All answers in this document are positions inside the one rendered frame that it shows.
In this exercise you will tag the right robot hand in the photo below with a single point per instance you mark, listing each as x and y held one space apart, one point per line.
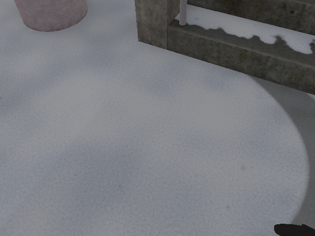
294 230

